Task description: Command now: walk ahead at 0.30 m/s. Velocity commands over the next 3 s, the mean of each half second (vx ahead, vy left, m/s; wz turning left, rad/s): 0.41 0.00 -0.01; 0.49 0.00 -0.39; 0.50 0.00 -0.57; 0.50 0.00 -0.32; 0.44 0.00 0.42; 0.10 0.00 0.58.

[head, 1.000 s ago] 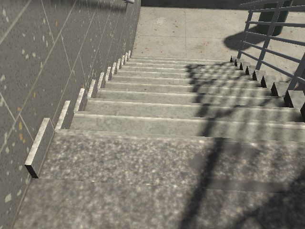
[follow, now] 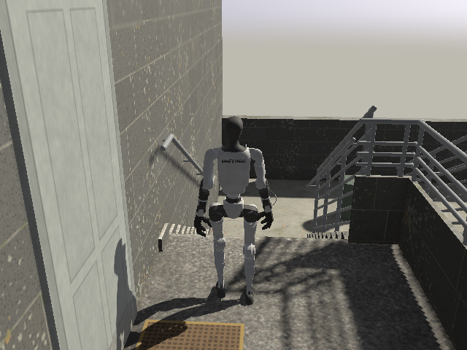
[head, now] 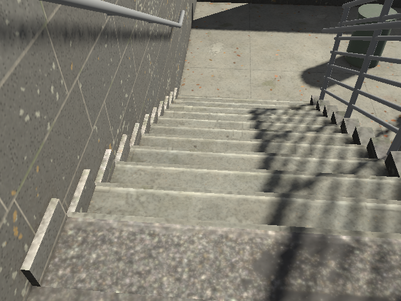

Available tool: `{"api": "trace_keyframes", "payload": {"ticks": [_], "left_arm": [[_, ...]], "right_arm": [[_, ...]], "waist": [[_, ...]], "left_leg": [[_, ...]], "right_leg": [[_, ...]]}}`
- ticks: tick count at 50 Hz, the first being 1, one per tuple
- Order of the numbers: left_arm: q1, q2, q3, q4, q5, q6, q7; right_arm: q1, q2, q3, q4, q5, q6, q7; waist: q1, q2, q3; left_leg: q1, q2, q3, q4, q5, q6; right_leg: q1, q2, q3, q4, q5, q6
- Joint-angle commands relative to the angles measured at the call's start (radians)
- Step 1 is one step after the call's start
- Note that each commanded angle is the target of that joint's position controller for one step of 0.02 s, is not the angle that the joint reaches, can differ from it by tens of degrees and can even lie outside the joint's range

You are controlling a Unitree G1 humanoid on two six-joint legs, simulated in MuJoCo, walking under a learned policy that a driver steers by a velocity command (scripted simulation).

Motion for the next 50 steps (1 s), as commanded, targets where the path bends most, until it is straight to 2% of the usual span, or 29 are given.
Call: {"api": "trace_keyframes", "payload": {"ticks": [1, 4, 6, 8, 9, 10, 11, 12, 13, 14, 16, 19, 23, 25, 27, 29, 31, 32, 33, 34, 35, 36, 37, 38, 39, 41, 43, 46, 50], "left_arm": [[0.056, 0.134, 0.034, -0.004, -0.003, -0.033, -0.003], [0.059, 0.129, 0.036, 0.003, 0.003, -0.045, -0.005], [0.048, 0.153, 0.043, 0.002, 0.002, -0.046, -0.010], [0.026, 0.157, 0.046, -0.002, -0.002, -0.045, -0.015], [0.015, 0.136, 0.040, -0.008, 0.002, -0.052, -0.017], [-0.015, 0.071, 0.021, -0.042, -0.007, -0.062, -0.024], [-0.029, 0.076, 0.025, -0.075, 0.001, -0.065, -0.029], [-0.059, 0.120, 0.036, -0.082, 0.022, -0.062, -0.038], [-0.082, 0.108, 0.033, -0.082, 0.016, -0.065, -0.050], [-0.081, 0.089, 0.030, -0.077, 0.009, -0.068, -0.056], [-0.073, 0.079, 0.030, -0.068, 0.012, -0.051, -0.059], [-0.160, 0.073, 0.031, -0.101, 0.010, -0.034, -0.063], [-0.353, 0.042, 0.017, -0.173, 0.013, -0.029, -0.067], [-0.414, 0.035, 0.008, -0.197, -0.004, -0.029, -0.068], [-0.442, 0.045, 0.006, -0.214, -0.004, -0.028, -0.065], [-0.419, 0.071, 0.017, -0.212, 0.003, -0.028, -0.065], [-0.329, 0.082, 0.028, -0.185, 0.008, -0.029, -0.056], [-0.221, 0.102, 0.041, -0.151, 0.006, -0.034, -0.052], [-0.079, 0.127, 0.057, -0.101, 0.012, -0.041, -0.047], [0.064, 0.208, 0.084, -0.075, 0.029, -0.043, -0.040], [0.053, 0.275, 0.100, -0.089, 0.000, -0.026, -0.038], [-0.021, 0.267, 0.098, -0.098, -0.025, -0.016, -0.046], [-0.087, 0.222, 0.086, -0.114, -0.025, -0.016, -0.041], [-0.118, 0.172, 0.074, -0.112, -0.020, -0.019, -0.039], [-0.133, 0.145, 0.065, -0.114, -0.019, -0.027, -0.032], [-0.118, 0.134, 0.055, -0.114, -0.021, -0.043, -0.021], [-0.074, 0.164, 0.059, -0.117, -0.026, -0.052, -0.016], [-0.013, 0.177, 0.057, -0.132, -0.029, -0.048, -0.016], [0.093, 0.188, 0.054, -0.147, -0.033, -0.030, -0.010]], "right_arm": [[-0.109, -0.064, -0.019, -0.092, -0.002, -0.046, 0.024], [-0.151, -0.039, -0.017, -0.117, 0.002, -0.048, 0.032], [-0.139, -0.035, -0.017, -0.123, 0.006, -0.046, 0.031], [-0.007, -0.046, -0.028, -0.076, 0.011, -0.049, 0.023], [0.115, -0.079, -0.042, -0.040, 0.008, -0.058, 0.012], [0.266, -0.177, -0.066, -0.021, -0.016, -0.071, -0.003], [0.369, -0.257, -0.082, 0.014, -0.013, -0.066, -0.002], [0.272, -0.197, -0.067, -0.001, -0.011, -0.060, -0.005], [0.168, -0.140, -0.052, -0.036, -0.009, -0.065, 0.006], [0.114, -0.115, -0.045, -0.052, -0.006, -0.072, 0.011], [0.111, -0.062, -0.026, -0.044, 0.002, -0.087, 0.004], [0.192, -0.064, -0.016, -0.001, 0.005, -0.096, -0.008], [0.250, -0.060, -0.003, 0.021, 0.013, -0.096, -0.018], [0.247, -0.067, -0.001, 0.025, 0.004, -0.099, -0.020], [0.260, -0.080, -0.004, 0.038, 0.002, -0.103, -0.024], [0.244, -0.072, -0.002, 0.039, -0.001, -0.108, -0.025], [0.217, -0.104, -0.009, 0.032, -0.005, -0.105, -0.038], [0.202, -0.122, -0.014, 0.026, -0.009, -0.095, -0.040], [0.191, -0.129, -0.015, 0.020, -0.005, -0.084, -0.040], [0.189, -0.106, -0.008, -0.010, 0.002, -0.081, -0.034], [0.291, -0.052, -0.013, -0.029, 0.028, -0.088, -0.010], [0.199, -0.118, -0.025, -0.061, 0.016, -0.093, -0.009], [0.088, -0.128, -0.027, -0.102, 0.015, -0.106, -0.005], [0.059, -0.121, -0.028, -0.111, 0.014, -0.114, -0.007], [0.033, -0.110, -0.030, -0.127, 0.001, -0.104, -0.009], [0.049, -0.084, -0.030, -0.135, -0.018, -0.063, -0.007], [0.015, -0.075, -0.029, -0.157, -0.020, -0.035, -0.005], [-0.147, -0.093, -0.031, -0.226, -0.018, -0.022, -0.002], [-0.315, -0.105, -0.029, -0.287, -0.018, -0.010, 0.014]], "waist": [[0.000, -0.123, 0.155], [0.008, -0.138, 0.133], [-0.007, -0.136, 0.133], [-0.064, -0.089, 0.112], [-0.115, -0.041, 0.067], [-0.183, 0.165, -0.010], [-0.176, 0.299, -0.001], [-0.113, 0.168, 0.083], [-0.075, 0.070, 0.121], [-0.043, 0.042, 0.118], [-0.015, 0.057, 0.098], [-0.014, 0.070, 0.106], [-0.044, 0.073, 0.154], [-0.046, 0.081, 0.160], [-0.046, 0.087, 0.158], [-0.014, 0.071, 0.151], [0.032, 0.076, 0.076], [0.075, 0.080, 0.016], [0.134, 0.067, -0.048], [0.183, -0.007, -0.137], [0.080, -0.245, -0.229], [0.078, -0.108, -0.174], [0.062, -0.054, -0.061], [0.022, 0.032, 0.011], [-0.015, 0.053, 0.033], [-0.054, 0.026, 0.030], [-0.058, 0.007, 0.041], [-0.019, -0.022, 0.082], [0.053, -0.031, 0.076]], "left_leg": [[-0.255, 0.057, -0.022, 0.036, 0.038, -0.006], [-0.152, 0.038, 0.022, -0.092, 0.047, -0.015], [-0.026, 0.024, 0.049, -0.198, 0.058, -0.009], [0.226, -0.014, 0.075, -0.304, 0.137, -0.009], [0.413, 0.018, 0.016, -0.330, 0.107, 0.000], [0.576, 0.272, -0.333, -0.504, -0.173, 0.054], [0.568, 0.434, -0.700, -0.661, -0.352, 0.146], [0.460, 0.431, -0.662, -0.649, -0.332, 0.168], [0.377, 0.380, -0.553, -0.637, -0.200, 0.156], [0.330, 0.332, -0.444, -0.644, -0.057, 0.133], [0.309, 0.268, -0.300, -0.648, 0.174, 0.108], [0.327, 0.240, -0.200, -0.639, 0.440, 0.113], [0.302, 0.224, -0.139, -0.651, 0.544, 0.117], [0.287, 0.212, -0.074, -0.657, 0.588, 0.105], [0.294, 0.229, -0.041, -0.660, 0.622, 0.097], [0.351, 0.258, 0.000, -0.598, 0.804, 0.080], [0.435, 0.274, 0.041, -0.425, 1.121, 0.062], [0.440, 0.269, 0.059, -0.265, 1.195, 0.051], [0.369, 0.248, 0.085, -0.053, 1.113, 0.033], [0.160, 0.205, 0.108, 0.274, 0.776, 0.013], [-0.222, -0.041, 0.061, 0.661, -0.071, -0.042], [-0.359, 0.004, -0.086, 0.711, -0.029, -0.021], [-0.394, 0.056, -0.098, 0.670, 0.049, -0.012], [-0.345, 0.092, -0.099, 0.577, 0.094, -0.014], [-0.283, 0.123, -0.112, 0.499, 0.106, -0.024], [-0.209, 0.132, -0.106, 0.408, 0.096, -0.054], [-0.219, 0.132, -0.085, 0.331, 0.118, -0.080], [-0.302, 0.135, -0.064, 0.182, 0.259, -0.109], [-0.355, 0.096, -0.061, 0.027, 0.423, -0.101]], "right_leg": [[0.047, -0.259, 0.323, -0.315, -0.217, -0.168], [0.018, -0.223, 0.234, -0.281, -0.122, -0.159], [-0.061, -0.221, 0.206, -0.246, -0.135, -0.160], [-0.204, -0.181, 0.163, -0.143, -0.135, -0.136], [-0.307, -0.141, 0.116, -0.015, -0.074, -0.112], [-0.458, -0.030, -0.014, 0.317, -0.112, -0.062], [-0.623, 0.048, -0.050, 0.573, -0.264, -0.051], [-0.655, -0.036, 0.023, 0.705, -0.204, -0.073], [-0.637, -0.068, 0.035, 0.726, -0.094, -0.079], [-0.596, -0.092, 0.033, 0.703, -0.019, -0.072], [-0.544, -0.106, 0.010, 0.661, 0.042, -0.050], [-0.582, -0.095, -0.034, 0.603, 0.105, -0.023], [-0.593, -0.079, -0.082, 0.399, 0.191, 0.008], [-0.512, -0.052, -0.108, 0.279, 0.251, -0.006], [-0.437, -0.035, -0.122, 0.217, 0.261, -0.039], [-0.386, -0.014, -0.119, 0.198, 0.233, -0.086], [-0.288, 0.046, -0.142, 0.190, 0.144, -0.129], [-0.181, 0.082, -0.152, 0.163, 0.108, -0.154], [-0.002, 0.091, -0.137, 0.080, 0.127, -0.180], [0.218, -0.099, 0.119, 0.042, -0.033, -0.235], [0.450, -0.366, 0.722, -0.112, -0.056, -0.397], [0.412, -0.342, 0.733, -0.177, -0.071, -0.400], [0.294, -0.323, 0.587, -0.186, -0.005, -0.368], [0.155, -0.286, 0.492, -0.204, 0.124, -0.326], [0.055, -0.234, 0.418, -0.206, 0.205, -0.290], [-0.036, -0.179, 0.338, -0.209, 0.307, -0.265], [-0.082, -0.150, 0.301, -0.220, 0.332, -0.263], [-0.088, -0.124, 0.300, -0.246, 0.327, -0.231], [0.030, -0.108, 0.319, -0.206, 0.478, -0.161]]}}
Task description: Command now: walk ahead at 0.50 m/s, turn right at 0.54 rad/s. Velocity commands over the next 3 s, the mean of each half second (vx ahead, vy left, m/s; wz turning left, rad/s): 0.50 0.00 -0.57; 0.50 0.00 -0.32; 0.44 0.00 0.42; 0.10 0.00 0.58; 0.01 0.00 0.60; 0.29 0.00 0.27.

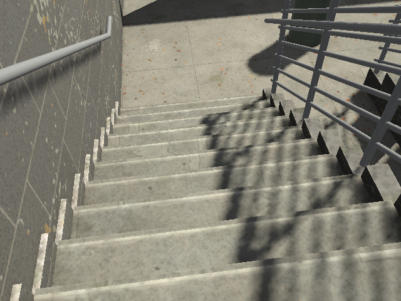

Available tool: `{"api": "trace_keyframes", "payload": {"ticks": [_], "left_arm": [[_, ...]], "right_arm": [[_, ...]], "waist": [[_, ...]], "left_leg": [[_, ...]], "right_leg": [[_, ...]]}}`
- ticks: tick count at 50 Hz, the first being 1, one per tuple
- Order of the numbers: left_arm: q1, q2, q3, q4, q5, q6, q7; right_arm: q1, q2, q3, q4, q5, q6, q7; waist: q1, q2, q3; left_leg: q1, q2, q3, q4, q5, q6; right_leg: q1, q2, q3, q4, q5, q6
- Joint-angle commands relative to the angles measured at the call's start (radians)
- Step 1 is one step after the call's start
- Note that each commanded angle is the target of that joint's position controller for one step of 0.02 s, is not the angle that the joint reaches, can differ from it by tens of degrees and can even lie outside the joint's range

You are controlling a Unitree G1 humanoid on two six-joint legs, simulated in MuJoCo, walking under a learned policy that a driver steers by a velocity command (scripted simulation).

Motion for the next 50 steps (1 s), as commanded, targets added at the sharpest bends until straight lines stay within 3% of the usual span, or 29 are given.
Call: {"api": "trace_keyframes", "payload": {"ticks": [1, 6, 7, 9, 10, 11, 12, 13, 14, 15, 16, 18, 21, 25, 28, 29, 32, 34, 37, 38, 39, 40, 41, 42, 43, 44, 45, 47, 50], "left_arm": [[0.088, 0.133, 0.017, -0.061, -0.003, -0.002, 0.013], [0.095, 0.161, 0.027, -0.085, 0.018, 0.019, 0.021], [0.044, 0.174, 0.026, -0.110, 0.028, 0.015, 0.019], [-0.053, 0.222, 0.039, -0.146, 0.015, 0.006, 0.022], [-0.084, 0.227, 0.038, -0.156, 0.011, -0.004, 0.018], [-0.109, 0.190, 0.030, -0.181, -0.001, -0.013, 0.011], [0.006, 0.050, -0.001, -0.197, 0.011, -0.018, 0.010], [0.156, 0.117, 0.018, -0.195, 0.008, -0.010, 0.019], [0.070, 0.203, 0.035, -0.153, 0.035, 0.006, 0.025], [-0.023, 0.208, 0.041, -0.169, 0.033, 0.013, 0.011], [-0.050, 0.182, 0.040, -0.177, 0.027, 0.022, 0.005], [-0.061, 0.140, 0.035, -0.185, 0.034, 0.050, -0.014], [-0.123, 0.124, 0.036, -0.211, 0.031, 0.070, -0.023], [-0.265, 0.101, 0.016, -0.269, 0.025, 0.080, -0.046], [-0.312, 0.083, -0.002, -0.275, 0.030, 0.091, -0.051], [-0.297, 0.107, 0.009, -0.260, 0.053, 0.092, -0.048], [-0.351, 0.133, 0.015, -0.273, 0.058, 0.092, -0.046], [-0.367, 0.128, 0.008, -0.282, 0.055, 0.092, -0.036], [-0.165, 0.129, 0.013, -0.204, 0.053, 0.081, -0.029], [0.015, 0.144, 0.025, -0.134, 0.054, 0.070, -0.022], [0.097, 0.243, 0.050, -0.088, 0.041, 0.061, -0.015], [0.064, 0.298, 0.052, -0.086, -0.001, 0.047, -0.018], [0.040, 0.278, 0.052, -0.081, -0.023, 0.035, -0.015], [-0.037, 0.231, 0.033, -0.087, -0.001, 0.038, -0.016], [-0.112, 0.211, 0.033, -0.092, 0.027, 0.039, -0.010], [-0.156, 0.197, 0.023, -0.110, 0.039, 0.021, -0.010], [-0.177, 0.195, 0.023, -0.107, 0.043, 0.004, -0.011], [-0.175, 0.163, 0.023, -0.063, 0.007, -0.031, 0.002], [-0.121, 0.146, 0.014, -0.047, 0.006, -0.044, 0.026]], "right_arm": [[-0.099, -0.061, -0.008, -0.095, 0.002, -0.002, 0.008], [-0.172, -0.075, 0.017, -0.130, 0.022, -0.012, 0.010], [-0.132, -0.075, 0.021, -0.120, 0.023, -0.022, 0.006], [0.042, -0.129, 0.009, -0.092, 0.021, -0.034, -0.007], [0.153, -0.166, -0.004, -0.066, 0.027, -0.044, -0.016], [0.307, -0.207, -0.014, -0.042, 0.018, -0.059, -0.029], [0.345, -0.249, -0.014, -0.052, 0.018, -0.056, -0.041], [0.318, -0.261, -0.023, -0.071, 0.019, -0.049, -0.042], [0.240, -0.154, -0.011, -0.088, 0.023, -0.046, -0.034], [0.187, -0.101, 0.002, -0.108, 0.019, -0.051, -0.025], [0.179, -0.095, 0.006, -0.102, 0.010, -0.061, -0.016], [0.234, -0.101, 0.003, -0.075, 0.019, -0.086, -0.008], [0.293, -0.108, -0.001, -0.050, 0.029, -0.104, -0.008], [0.338, -0.134, -0.001, -0.028, 0.035, -0.082, -0.015], [0.349, -0.157, -0.006, -0.013, 0.019, -0.060, -0.015], [0.376, -0.167, -0.008, -0.006, 0.011, -0.065, -0.018], [0.403, -0.173, -0.012, 0.009, 0.008, -0.058, -0.015], [0.407, -0.179, -0.009, 0.014, 0.007, -0.047, -0.013], [0.367, -0.230, -0.014, 0.028, 0.016, -0.035, -0.017], [0.307, -0.242, -0.018, 0.015, 0.031, -0.023, -0.015], [0.327, -0.193, -0.017, -0.001, 0.025, -0.023, -0.004], [0.378, -0.118, 0.006, -0.063, 0.024, -0.022, 0.000], [0.299, -0.136, 0.005, -0.074, 0.013, -0.024, -0.004], [0.292, -0.147, -0.004, -0.062, 0.035, -0.022, -0.001], [0.298, -0.156, -0.011, -0.034, 0.033, -0.010, 0.004], [0.270, -0.181, -0.029, -0.033, 0.032, 0.005, 0.006], [0.290, -0.157, -0.029, -0.025, 0.019, 0.023, 0.008], [0.287, -0.125, -0.034, -0.026, 0.003, 0.046, 0.026], [0.217, -0.105, -0.030, -0.042, -0.008, 0.057, 0.046]], "waist": [[0.006, -0.076, 0.013], [0.022, -0.120, 0.013], [0.002, -0.136, -0.026], [-0.102, -0.139, -0.044], [-0.164, -0.102, -0.078], [-0.225, -0.025, -0.170], [-0.135, 0.167, -0.287], [-0.072, 0.318, -0.357], [-0.080, 0.089, -0.180], [-0.083, 0.005, -0.069], [-0.065, -0.001, -0.025], [-0.046, 0.061, -0.022], [-0.038, 0.058, -0.032], [-0.055, 0.052, -0.013], [-0.069, 0.066, -0.026], [-0.072, 0.061, -0.045], [-0.086, 0.056, -0.005], [-0.073, 0.066, 0.021], [0.021, 0.102, -0.060], [0.111, 0.078, -0.133], [0.114, -0.170, -0.142], [0.001, -0.255, -0.170], [0.025, -0.138, -0.089], [-0.018, -0.046, -0.011], [-0.043, -0.053, 0.088], [-0.062, -0.017, 0.107], [-0.085, -0.060, 0.085], [-0.125, -0.080, 0.056], [-0.094, -0.070, 0.035]], "left_leg": [[-0.027, -0.060, 0.049, -0.086, 0.109, -0.002], [0.068, -0.137, 0.063, -0.152, 0.036, 0.009], [0.168, -0.166, 0.092, -0.103, 0.055, 0.018], [0.414, -0.176, 0.016, -0.279, -0.117, 0.046], [0.506, -0.170, 0.006, -0.374, -0.090, 0.061], [0.697, -0.043, -0.107, -0.454, -0.086, 0.099], [0.872, 0.240, -0.349, -0.406, 0.032, 0.118], [0.955, 0.345, -0.715, -0.483, -0.052, 0.279], [0.789, 0.290, -0.617, -0.535, -0.173, 0.285], [0.650, 0.230, -0.454, -0.565, -0.127, 0.265], [0.570, 0.189, -0.342, -0.594, -0.013, 0.237], [0.508, 0.122, -0.200, -0.619, 0.089, 0.206], [0.545, 0.115, -0.088, -0.613, 0.289, 0.191], [0.567, 0.109, 0.028, -0.628, 0.367, 0.188], [0.537, 0.115, 0.119, -0.596, 0.425, 0.183], [0.587, 0.160, 0.097, -0.547, 0.457, 0.202], [0.666, 0.186, 0.114, -0.491, 0.427, 0.206], [0.631, 0.198, 0.156, -0.447, 0.618, 0.185], [0.504, 0.168, 0.239, -0.197, 0.867, 0.155], [0.400, 0.133, 0.252, 0.049, 0.801, 0.134], [0.136, -0.027, 0.256, 0.482, -0.028, 0.073], [-0.057, -0.142, 0.127, 0.583, -0.498, 0.048], [-0.050, -0.086, 0.029, 0.505, -0.488, 0.034], [-0.006, -0.038, 0.000, 0.365, -0.467, 0.027], [0.011, -0.026, -0.016, 0.329, -0.425, 0.037], [0.070, -0.043, -0.043, 0.253, -0.254, 0.040], [0.135, -0.065, -0.027, 0.230, -0.169, 0.046], [0.224, -0.083, -0.041, 0.026, 0.146, 0.060], [0.258, -0.142, -0.005, -0.081, 0.421, 0.064]], "right_leg": [[0.015, -0.251, 0.247, -0.058, 0.455, -0.046], [0.071, -0.242, 0.259, 0.024, 0.649, -0.036], [0.034, -0.231, 0.237, 0.062, 0.748, -0.035], [-0.040, -0.207, 0.261, 0.197, 0.841, -0.005], [-0.023, -0.201, 0.282, 0.320, 0.804, -0.002], [-0.096, -0.165, 0.249, 0.557, 0.595, 0.011], [-0.242, -0.069, 0.138, 0.816, -0.282, 0.022], [-0.471, -0.006, 0.078, 0.977, -0.428, 0.040], [-0.552, -0.078, 0.089, 1.016, -0.283, 0.053], [-0.526, -0.098, 0.076, 0.994, -0.183, 0.070], [-0.495, -0.124, 0.066, 0.962, -0.138, 0.082], [-0.448, -0.157, 0.064, 0.887, -0.086, 0.096], [-0.501, -0.159, 0.055, 0.825, -0.031, 0.100], [-0.562, -0.180, 0.021, 0.647, 0.088, 0.111], [-0.485, -0.186, -0.059, 0.606, 0.137, 0.092], [-0.508, -0.199, -0.047, 0.693, 0.208, 0.062], [-0.585, -0.204, -0.050, 0.656, 0.112, 0.030], [-0.485, -0.178, -0.098, 0.583, 0.001, 0.012], [-0.102, -0.079, -0.184, 0.477, -0.098, -0.030], [0.118, -0.054, -0.169, 0.357, -0.042, -0.056], [0.307, -0.223, 0.077, 0.245, 0.309, -0.128], [0.302, -0.425, 0.411, 0.133, 0.570, -0.238], [0.153, -0.459, 0.403, 0.047, 0.423, -0.242], [0.038, -0.434, 0.329, 0.012, 0.145, -0.201], [-0.072, -0.427, 0.297, 0.010, 0.029, -0.176], [-0.172, -0.379, 0.233, 0.015, 0.029, -0.146], [-0.221, -0.357, 0.179, 0.020, 0.071, -0.131], [-0.311, -0.294, 0.066, 0.096, -0.103, -0.046], [-0.357, -0.281, 0.037, 0.200, -0.182, -0.027]]}}
Over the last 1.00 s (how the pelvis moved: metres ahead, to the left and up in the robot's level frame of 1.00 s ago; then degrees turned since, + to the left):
0.47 -0.01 0.00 -14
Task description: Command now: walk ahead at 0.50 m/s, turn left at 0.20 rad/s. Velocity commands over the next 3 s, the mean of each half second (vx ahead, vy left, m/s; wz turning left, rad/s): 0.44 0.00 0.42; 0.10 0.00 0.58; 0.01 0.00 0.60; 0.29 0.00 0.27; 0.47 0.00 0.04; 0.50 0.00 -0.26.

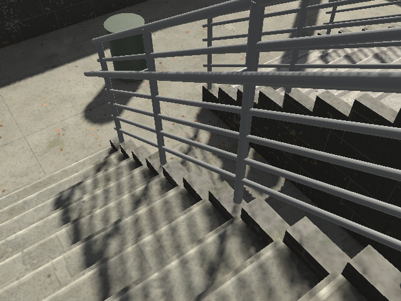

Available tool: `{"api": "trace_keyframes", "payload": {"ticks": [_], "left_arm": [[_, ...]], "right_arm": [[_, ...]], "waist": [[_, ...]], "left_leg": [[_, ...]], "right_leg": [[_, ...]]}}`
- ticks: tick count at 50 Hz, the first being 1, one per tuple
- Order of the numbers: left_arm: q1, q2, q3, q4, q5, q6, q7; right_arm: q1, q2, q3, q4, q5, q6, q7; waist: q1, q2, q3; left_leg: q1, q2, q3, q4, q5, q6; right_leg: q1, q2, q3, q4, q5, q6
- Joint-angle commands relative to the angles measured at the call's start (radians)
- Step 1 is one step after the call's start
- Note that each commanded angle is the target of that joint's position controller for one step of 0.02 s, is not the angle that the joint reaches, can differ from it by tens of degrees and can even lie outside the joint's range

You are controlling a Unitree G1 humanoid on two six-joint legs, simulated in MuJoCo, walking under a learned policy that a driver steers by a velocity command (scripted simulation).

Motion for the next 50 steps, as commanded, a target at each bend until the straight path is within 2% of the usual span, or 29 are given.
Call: {"api": "trace_keyframes", "payload": {"ticks": [1, 5, 7, 9, 11, 12, 13, 14, 15, 16, 17, 18, 19, 21, 23, 25, 27, 29, 31, 34, 37, 38, 39, 40, 41, 43, 46, 47, 50], "left_arm": [[-0.064, 0.084, 0.010, -0.059, 0.000, -0.038, 0.024], [0.002, 0.064, -0.006, -0.057, 0.024, -0.036, 0.017], [0.099, 0.084, -0.006, -0.037, 0.040, -0.019, 0.044], [0.097, 0.081, -0.013, -0.032, 0.055, 0.000, 0.070], [0.077, 0.093, -0.017, -0.031, 0.038, 0.003, 0.038], [-0.014, 0.126, 0.004, -0.039, 0.022, 0.003, 0.027], [-0.078, 0.058, 0.000, -0.088, 0.015, -0.002, 0.034], [-0.093, 0.064, -0.012, -0.169, 0.017, -0.005, 0.042], [-0.092, 0.098, -0.012, -0.170, 0.028, -0.004, 0.040], [-0.121, 0.087, -0.021, -0.205, 0.030, -0.012, 0.044], [-0.207, 0.136, -0.008, -0.205, 0.038, 0.001, 0.050], [-0.212, 0.109, -0.009, -0.193, 0.051, 0.020, 0.052], [-0.258, 0.101, -0.014, -0.225, 0.029, 0.035, 0.044], [-0.204, 0.011, -0.031, -0.169, 0.056, 0.063, 0.020], [-0.077, 0.025, -0.017, -0.121, 0.044, 0.075, 0.005], [-0.282, 0.070, -0.002, -0.199, 0.035, 0.054, 0.012], [-0.497, 0.061, -0.008, -0.284, 0.033, 0.038, 0.028], [-0.553, 0.053, -0.014, -0.327, 0.028, 0.008, 0.018], [-0.491, 0.012, -0.034, -0.339, 0.024, -0.014, -0.018], [-0.324, -0.017, -0.037, -0.313, -0.022, 0.014, -0.029], [-0.085, 0.052, -0.013, -0.245, 0.012, -0.001, 0.003], [0.022, 0.107, 0.002, -0.209, 0.037, -0.010, 0.005], [0.109, 0.152, 0.000, -0.216, 0.047, -0.018, -0.010], [0.105, 0.150, 0.002, -0.256, 0.011, -0.014, -0.032], [0.061, 0.141, 0.005, -0.282, -0.014, -0.009, -0.025], [-0.057, 0.137, 0.002, -0.307, -0.011, 0.000, 0.023], [-0.101, 0.051, -0.045, -0.298, 0.025, 0.043, 0.032], [-0.136, 0.054, -0.046, -0.297, 0.020, 0.038, 0.034], [-0.093, 0.068, -0.057, -0.307, 0.008, 0.037, 0.036]], "right_arm": [[-0.001, -0.036, -0.011, -0.037, -0.005, 0.014, 0.020], [-0.019, -0.040, -0.006, -0.022, -0.002, 0.022, 0.018], [-0.180, -0.032, 0.005, -0.062, 0.013, 0.005, 0.008], [-0.149, -0.011, 0.015, -0.049, 0.019, -0.031, -0.011], [0.194, -0.046, -0.008, 0.065, 0.002, -0.028, -0.021], [0.396, -0.063, -0.027, 0.126, 0.018, -0.015, -0.019], [0.475, -0.166, -0.047, 0.150, 0.036, -0.026, -0.008], [0.427, -0.186, -0.036, 0.093, 0.067, -0.037, -0.006], [0.356, -0.169, -0.031, 0.065, 0.058, -0.035, -0.018], [0.319, -0.207, -0.044, 0.081, 0.020, -0.041, -0.054], [0.239, -0.131, -0.015, 0.072, 0.016, -0.058, -0.059], [0.176, -0.110, 0.002, 0.064, 0.014, -0.074, -0.054], [0.084, -0.108, 0.014, 0.032, 0.015, -0.083, -0.056], [0.084, -0.152, 0.002, 0.040, 0.021, -0.096, -0.049], [0.094, -0.121, 0.001, 0.037, 0.044, -0.093, -0.040], [0.206, -0.078, 0.008, 0.050, 0.038, -0.080, -0.069], [0.359, -0.106, -0.002, 0.077, 0.008, -0.080, -0.085], [0.385, -0.127, -0.014, 0.064, -0.010, -0.068, -0.097], [0.211, -0.067, 0.002, 0.002, 0.010, -0.062, -0.088], [0.160, -0.057, 0.002, -0.003, 0.027, -0.059, -0.078], [0.189, -0.092, -0.016, -0.002, 0.040, -0.020, -0.088], [0.250, -0.084, -0.023, 0.003, 0.059, -0.015, -0.079], [0.406, -0.008, -0.021, 0.007, 0.088, -0.002, -0.082], [0.416, -0.025, -0.015, -0.029, 0.091, 0.005, -0.088], [0.329, -0.038, -0.018, -0.047, 0.047, 0.013, -0.091], [0.079, -0.074, -0.022, -0.132, -0.027, 0.032, -0.077], [-0.014, -0.064, -0.004, -0.196, -0.003, 0.090, -0.069], [-0.061, -0.017, 0.012, -0.217, -0.020, 0.101, -0.065], [-0.099, -0.014, 0.010, -0.256, -0.010, 0.101, -0.058]], "waist": [[-0.034, -0.077, 0.058], [0.010, -0.097, 0.053], [0.113, -0.042, 0.175], [0.113, -0.033, 0.177], [-0.042, -0.015, -0.050], [-0.196, 0.050, -0.100], [-0.213, 0.258, -0.071], [-0.151, 0.117, -0.144], [-0.111, -0.028, -0.084], [-0.092, 0.065, -0.110], [-0.041, -0.091, 0.042], [-0.002, -0.094, 0.101], [0.063, -0.181, 0.177], [0.060, -0.040, 0.082], [0.080, 0.032, -0.023], [-0.025, 0.016, 0.006], [-0.146, 0.051, 0.047], [-0.179, 0.054, 0.034], [-0.126, -0.034, 0.013], [-0.060, 0.046, 0.010], [0.020, 0.016, 0.000], [0.039, -0.095, -0.064], [-0.025, -0.194, -0.248], [-0.022, -0.261, -0.350], [0.000, -0.243, -0.321], [0.018, -0.224, -0.234], [-0.057, -0.122, -0.056], [-0.066, -0.138, -0.034], [-0.054, -0.159, -0.074]], "left_leg": [[0.155, -0.057, 0.038, -0.105, 0.307, 0.009], [0.168, -0.081, 0.079, -0.085, 0.327, 0.041], [-0.066, -0.035, 0.021, -0.314, 0.183, 0.021], [0.024, -0.007, 0.079, -0.499, 0.174, 0.008], [0.441, -0.088, 0.210, -0.384, 0.087, 0.081], [0.718, -0.064, 0.170, -0.474, 0.124, 0.130], [0.919, 0.145, -0.101, -0.208, 0.634, 0.276], [0.954, 0.268, -0.377, -0.251, 0.580, 0.362], [0.830, 0.334, -0.434, -0.352, 0.407, 0.397], [0.772, 0.466, -0.671, -0.461, -0.101, 0.477], [0.610, 0.421, -0.635, -0.479, -0.182, 0.434], [0.434, 0.364, -0.592, -0.454, -0.094, 0.410], [0.128, 0.233, -0.409, -0.555, 0.004, 0.325], [-0.033, 0.123, -0.236, -0.492, 0.313, 0.245], [0.060, 0.084, -0.206, -0.375, 0.425, 0.180], [0.390, 0.070, -0.322, -0.277, 0.257, 0.213], [0.644, 0.072, -0.419, -0.212, 0.129, 0.256], [0.699, 0.083, -0.484, -0.167, 0.110, 0.273], [0.302, -0.060, -0.326, -0.117, -0.240, 0.177], [0.081, -0.088, -0.313, -0.025, -0.482, 0.109], [0.106, -0.151, -0.237, 0.355, -0.503, 0.074], [-0.017, -0.203, -0.157, 0.581, -0.825, 0.052], [-0.165, -0.229, -0.056, 0.982, -1.186, 0.021], [-0.330, -0.180, -0.063, 1.144, -1.133, 0.005], [-0.401, -0.149, -0.035, 1.214, -1.008, -0.008], [-0.469, -0.114, 0.029, 1.325, -0.738, -0.040], [-0.375, -0.102, 0.014, 1.240, -0.509, -0.068], [-0.383, -0.113, 0.016, 1.258, -0.437, -0.084], [-0.499, -0.160, 0.017, 1.400, -0.428, -0.113]], "right_leg": [[-0.288, -0.197, 0.159, -0.128, 0.072, -0.076], [-0.227, -0.244, 0.158, 0.071, 0.183, -0.086], [-0.010, -0.279, 0.210, 0.146, 0.179, -0.104], [-0.003, -0.273, 0.178, 0.263, 0.272, -0.104], [-0.098, -0.239, 0.071, 0.642, 0.679, -0.081], [-0.314, -0.133, -0.053, 1.024, 0.543, -0.030], [-0.716, -0.003, -0.102, 1.533, -0.270, 0.030], [-0.869, -0.070, 0.056, 1.436, -0.177, 0.030], [-0.904, -0.106, 0.107, 1.331, -0.096, 0.037], [-0.991, -0.119, 0.193, 1.241, -0.067, 0.063], [-1.035, -0.168, 0.191, 1.048, 0.011, 0.091], [-0.955, -0.166, 0.180, 0.941, 0.043, 0.105], [-0.689, -0.171, 0.148, 0.546, 0.210, 0.136], [-0.280, -0.119, 0.059, 0.376, 0.419, 0.116], [-0.227, -0.108, 0.051, 0.439, 0.597, 0.061], [-0.569, -0.126, 0.138, 0.330, 0.604, 0.058], [-0.864, -0.115, 0.167, 0.226, 0.486, 0.092], [-0.920, -0.113, 0.198, 0.167, 0.461, 0.112], [-0.447, -0.063, 0.147, -0.162, 0.883, 0.115], [-0.012, -0.085, 0.177, -0.242, 1.021, 0.118], [0.203, -0.171, 0.167, -0.457, 1.032, 0.119], [0.407, -0.246, 0.196, -0.354, 1.237, 0.115], [0.645, -0.410, 0.232, 0.042, 1.708, 0.102], [0.691, -0.546, 0.372, 0.070, 1.691, 0.006], [0.578, -0.549, 0.417, -0.019, 1.372, -0.051], [0.285, -0.556, 0.498, -0.250, 0.753, -0.221], [-0.182, -0.418, 0.298, -0.325, 0.359, -0.164], [-0.256, -0.374, 0.246, -0.308, 0.282, -0.113], [-0.205, -0.364, 0.257, -0.302, 0.189, -0.109]]}}
Over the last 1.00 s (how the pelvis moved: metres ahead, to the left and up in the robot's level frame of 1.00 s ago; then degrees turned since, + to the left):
0.40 -0.10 -0.03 -26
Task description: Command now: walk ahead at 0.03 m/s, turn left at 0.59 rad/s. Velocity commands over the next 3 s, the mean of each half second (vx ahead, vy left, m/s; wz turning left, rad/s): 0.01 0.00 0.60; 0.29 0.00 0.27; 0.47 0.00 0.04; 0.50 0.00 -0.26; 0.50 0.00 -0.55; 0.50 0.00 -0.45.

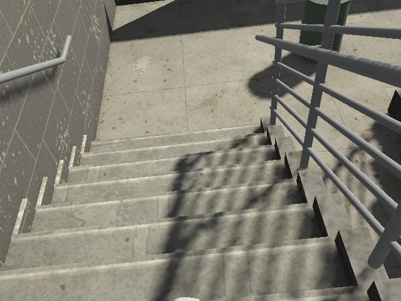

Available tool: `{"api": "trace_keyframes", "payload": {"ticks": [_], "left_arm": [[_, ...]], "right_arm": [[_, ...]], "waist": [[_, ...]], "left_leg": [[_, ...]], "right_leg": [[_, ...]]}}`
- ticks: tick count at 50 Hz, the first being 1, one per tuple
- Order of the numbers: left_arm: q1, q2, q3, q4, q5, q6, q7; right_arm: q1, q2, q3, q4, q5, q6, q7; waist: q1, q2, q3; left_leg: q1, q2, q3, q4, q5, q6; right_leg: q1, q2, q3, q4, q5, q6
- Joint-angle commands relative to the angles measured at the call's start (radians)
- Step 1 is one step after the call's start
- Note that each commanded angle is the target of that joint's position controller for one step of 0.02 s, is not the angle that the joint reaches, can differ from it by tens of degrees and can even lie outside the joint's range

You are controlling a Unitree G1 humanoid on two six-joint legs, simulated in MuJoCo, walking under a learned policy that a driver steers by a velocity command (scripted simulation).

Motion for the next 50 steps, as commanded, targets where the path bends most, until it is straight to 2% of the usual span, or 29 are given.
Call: {"api": "trace_keyframes", "payload": {"ticks": [1, 2, 4, 8, 9, 10, 14, 16, 17, 18, 19, 20, 21, 22, 23, 24, 25, 26, 28, 30, 34, 37, 39, 43, 45, 46, 47, 48, 50], "left_arm": [[-0.041, 0.154, 0.025, -0.104, -0.008, -0.021, 0.009], [-0.021, 0.163, 0.024, -0.103, 0.001, -0.014, 0.013], [-0.008, 0.169, 0.027, -0.121, -0.003, -0.015, 0.021], [0.025, 0.189, 0.040, -0.129, 0.006, -0.017, 0.037], [0.048, 0.239, 0.048, -0.138, 0.008, -0.015, 0.041], [0.059, 0.259, 0.057, -0.133, 0.013, -0.015, 0.045], [-0.014, 0.299, 0.070, -0.150, 0.017, -0.014, 0.039], [-0.162, 0.340, 0.094, -0.186, -0.004, -0.007, 0.019], [-0.084, 0.337, 0.110, -0.151, -0.020, 0.008, 0.018], [-0.044, 0.320, 0.125, -0.128, -0.035, 0.035, 0.017], [-0.064, 0.229, 0.114, -0.134, -0.015, 0.076, 0.003], [-0.321, 0.215, 0.111, -0.313, 0.033, 0.053, -0.058], [-0.418, 0.226, 0.104, -0.343, 0.001, 0.000, -0.060], [-0.287, 0.166, 0.090, -0.293, -0.008, -0.020, -0.048], [-0.219, 0.152, 0.081, -0.246, 0.013, -0.010, -0.034], [-0.166, 0.161, 0.084, -0.215, 0.038, 0.016, -0.022], [-0.102, 0.186, 0.096, -0.179, 0.032, 0.050, -0.014], [-0.060, 0.193, 0.106, -0.155, 0.017, 0.085, -0.012], [-0.043, 0.159, 0.091, -0.127, 0.014, 0.110, -0.026], [-0.086, 0.150, 0.078, -0.123, 0.022, 0.103, -0.056], [-0.192, 0.168, 0.092, -0.130, 0.052, 0.068, -0.082], [-0.226, 0.159, 0.097, -0.128, 0.047, 0.055, -0.088], [-0.274, 0.157, 0.100, -0.131, 0.050, 0.039, -0.092], [-0.289, 0.094, 0.073, -0.125, 0.023, 0.023, -0.107], [-0.229, 0.085, 0.071, -0.106, -0.014, 0.022, -0.104], [-0.206, 0.095, 0.072, -0.089, -0.019, 0.019, -0.097], [-0.167, 0.107, 0.078, -0.068, -0.026, 0.016, -0.084], [-0.043, 0.119, 0.088, -0.025, -0.016, 0.012, -0.072], [0.145, 0.121, 0.096, 0.067, -0.001, -0.005, -0.048]], "right_arm": [[-0.025, -0.034, -0.005, -0.121, -0.005, 0.000, -0.001], [-0.045, -0.020, -0.005, -0.130, 0.006, 0.012, -0.010], [-0.068, -0.028, -0.001, -0.156, 0.000, 0.016, -0.005], [-0.148, -0.058, -0.003, -0.225, 0.001, 0.016, 0.005], [-0.132, -0.031, 0.006, -0.225, 0.021, 0.010, 0.000], [-0.163, -0.027, 0.012, -0.255, 0.030, 0.005, 0.000], [-0.118, -0.037, 0.023, -0.261, 0.055, 0.005, 0.013], [0.062, -0.065, 0.029, -0.218, 0.062, 0.020, 0.030], [0.135, -0.084, 0.029, -0.185, 0.062, 0.024, 0.038], [0.265, -0.109, 0.016, -0.120, 0.063, 0.019, 0.050], [0.393, -0.097, 0.021, -0.050, 0.096, -0.006, 0.066], [0.385, -0.249, -0.010, -0.087, 0.135, -0.030, 0.029], [0.375, -0.207, 0.008, -0.061, 0.076, -0.062, -0.015], [0.239, -0.197, 0.010, -0.054, 0.019, -0.064, -0.045], [0.103, -0.200, 0.005, -0.061, -0.003, -0.060, -0.040], [-0.020, -0.179, 0.010, -0.077, 0.007, -0.064, -0.025], [-0.098, -0.123, 0.024, -0.092, 0.028, -0.064, -0.002], [-0.091, -0.095, 0.028, -0.084, 0.043, -0.067, 0.015], [0.038, -0.080, 0.026, -0.028, 0.059, -0.070, 0.024], [0.176, -0.097, 0.017, 0.028, 0.053, -0.076, 0.011], [0.368, -0.134, -0.011, 0.126, 0.024, -0.100, -0.020], [0.410, -0.124, -0.016, 0.139, 0.011, -0.119, -0.022], [0.398, -0.116, -0.013, 0.127, 0.008, -0.132, -0.022], [0.312, -0.127, -0.013, 0.114, 0.016, -0.140, -0.022], [0.276, -0.114, -0.004, 0.120, 0.013, -0.134, -0.031], [0.284, -0.114, -0.001, 0.127, 0.005, -0.134, -0.035], [0.296, -0.116, 0.001, 0.142, -0.005, -0.133, -0.039], [0.267, -0.132, -0.003, 0.152, -0.002, -0.132, -0.034], [0.318, -0.118, 0.002, 0.196, 0.004, -0.129, -0.032]], "waist": [[-0.025, -0.174, -0.101], [-0.018, -0.176, -0.128], [-0.014, -0.143, -0.125], [0.044, -0.172, -0.132], [0.070, -0.194, -0.181], [0.075, -0.178, -0.157], [0.035, -0.155, -0.172], [-0.076, -0.237, -0.164], [-0.044, -0.328, -0.144], [-0.078, -0.185, -0.060], [-0.181, 0.187, 0.126], [-0.226, 0.422, 0.246], [-0.208, 0.148, 0.297], [-0.064, 0.126, 0.204], [0.039, 0.135, 0.131], [0.119, 0.125, 0.080], [0.175, 0.118, 0.028], [0.187, 0.104, -0.022], [0.145, 0.014, -0.054], [0.081, -0.028, -0.014], [-0.030, 0.038, -0.016], [-0.075, 0.065, -0.058], [-0.090, 0.032, -0.047], [-0.088, 0.049, 0.003], [-0.061, 0.059, 0.020], [-0.068, 0.055, 0.031], [-0.069, 0.026, 0.030], [-0.012, 0.011, -0.021], [0.060, -0.172, -0.010]], "left_leg": [[-0.109, -0.010, -0.042, 0.132, 0.087, -0.034], [-0.150, -0.010, -0.032, 0.168, 0.070, -0.041], [-0.167, 0.001, -0.038, 0.155, 0.079, -0.046], [-0.180, 0.034, -0.033, 0.184, 0.006, -0.052], [-0.106, 0.041, 0.029, 0.239, -0.139, -0.028], [-0.102, 0.072, 0.004, 0.197, -0.182, -0.009], [0.260, 0.115, 0.086, -0.171, -0.337, 0.094], [0.714, 0.094, 0.117, -0.574, -0.493, 0.183], [0.763, 0.051, 0.080, -0.737, -0.757, 0.236], [0.798, 0.040, 0.014, -0.988, -0.722, 0.288], [0.805, 0.105, -0.420, -1.371, -0.693, 0.357], [0.799, 0.387, -1.204, -1.682, -0.191, 0.431], [0.688, 0.410, -1.194, -1.757, -0.044, 0.382], [0.576, 0.373, -1.039, -1.696, 0.026, 0.339], [0.457, 0.296, -0.816, -1.583, 0.155, 0.279], [0.307, 0.250, -0.627, -1.478, 0.284, 0.234], [0.184, 0.210, -0.485, -1.451, 0.345, 0.196], [0.150, 0.194, -0.433, -1.465, 0.252, 0.180], [0.256, 0.193, -0.414, -1.500, -0.022, 0.208], [0.430, 0.185, -0.421, -1.548, -0.186, 0.244], [0.813, 0.202, -0.439, -1.541, -0.053, 0.288], [0.962, 0.219, -0.451, -1.494, 0.095, 0.329], [0.931, 0.217, -0.464, -1.454, 0.114, 0.344], [0.657, 0.151, -0.400, -1.420, 0.059, 0.320], [0.558, 0.161, -0.404, -1.383, 0.061, 0.305], [0.565, 0.160, -0.416, -1.340, 0.093, 0.307], [0.596, 0.156, -0.418, -1.282, 0.140, 0.310], [0.530, 0.150, -0.388, -1.161, 0.250, 0.304], [0.514, 0.069, -0.246, -0.809, 0.273, 0.276]], "right_leg": [[0.040, -0.266, 0.292, -0.276, -0.099, -0.141], [0.092, -0.276, 0.285, -0.256, -0.074, -0.142], [0.127, -0.278, 0.289, -0.271, -0.154, -0.137], [0.247, -0.302, 0.280, -0.328, -0.181, -0.178], [0.295, -0.357, 0.293, -0.391, -0.057, -0.231], [0.325, -0.371, 0.274, -0.418, -0.029, -0.244], [0.183, -0.330, 0.027, -0.482, -0.040, -0.134], [-0.106, -0.263, -0.141, -0.538, -0.186, -0.012], [-0.116, -0.266, -0.105, -0.497, -0.343, 0.009], [-0.185, -0.247, -0.080, -0.275, -0.492, 0.008], [-0.591, -0.157, -0.045, 0.250, -0.905, 0.044], [-1.092, 0.011, 0.250, 0.340, -0.806, 0.098], [-1.037, 0.051, 0.462, 0.385, -0.571, 0.126], [-0.863, 0.099, 0.476, 0.413, -0.381, 0.114], [-0.681, 0.136, 0.398, 0.540, -0.237, 0.108], [-0.512, 0.161, 0.304, 0.671, -0.081, 0.102], [-0.334, 0.147, 0.215, 0.762, 0.041, 0.113], [-0.244, 0.138, 0.170, 0.858, 0.117, 0.121], [-0.277, 0.116, 0.141, 0.946, 0.173, 0.125], [-0.372, 0.089, 0.137, 0.842, 0.185, 0.106], [-0.511, 0.057, 0.180, 0.515, 0.256, 0.099], [-0.539, 0.057, 0.214, 0.366, 0.246, 0.104], [-0.503, 0.040, 0.222, 0.251, 0.277, 0.090], [-0.180, 0.036, 0.152, 0.004, 0.316, 0.060], [-0.023, 0.000, 0.170, -0.059, 0.352, 0.033], [0.009, -0.014, 0.180, -0.099, 0.309, 0.024], [0.045, -0.018, 0.171, -0.166, 0.289, 0.020], [0.213, 0.023, 0.083, -0.089, 0.313, 0.014], [0.392, 0.016, 0.084, -0.385, 0.260, -0.014]]}}
Over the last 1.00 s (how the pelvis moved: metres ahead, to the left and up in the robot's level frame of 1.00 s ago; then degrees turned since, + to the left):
0.41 -0.05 -0.32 33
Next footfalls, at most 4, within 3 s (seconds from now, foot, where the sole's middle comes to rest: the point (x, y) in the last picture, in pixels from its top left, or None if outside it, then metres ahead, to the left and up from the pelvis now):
0.36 left None -0.12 0.11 -0.60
1.02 right None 0.18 -0.02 -0.76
1.56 left None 0.44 0.29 -0.92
2.04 right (180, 274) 0.73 0.21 -1.08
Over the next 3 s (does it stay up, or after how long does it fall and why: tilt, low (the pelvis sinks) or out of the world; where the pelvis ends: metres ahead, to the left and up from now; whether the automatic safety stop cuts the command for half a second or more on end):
stays up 1.05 0.35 -0.51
